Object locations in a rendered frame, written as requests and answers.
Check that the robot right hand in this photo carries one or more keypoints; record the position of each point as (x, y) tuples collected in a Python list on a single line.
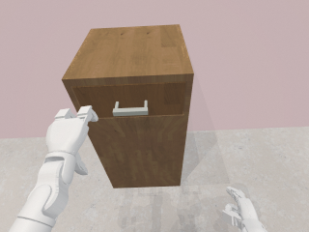
[(234, 215)]

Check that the cabinet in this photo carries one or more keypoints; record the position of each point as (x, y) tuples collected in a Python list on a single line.
[(136, 151)]

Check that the robot right forearm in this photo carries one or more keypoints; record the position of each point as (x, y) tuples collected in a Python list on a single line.
[(251, 225)]

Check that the robot left hand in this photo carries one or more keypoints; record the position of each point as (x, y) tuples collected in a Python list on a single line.
[(68, 132)]

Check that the robot left forearm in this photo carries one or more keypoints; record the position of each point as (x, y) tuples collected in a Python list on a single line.
[(49, 197)]

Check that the drawer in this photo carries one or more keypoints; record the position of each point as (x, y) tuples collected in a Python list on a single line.
[(163, 98)]

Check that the handle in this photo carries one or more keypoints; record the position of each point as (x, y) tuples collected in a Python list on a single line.
[(130, 111)]

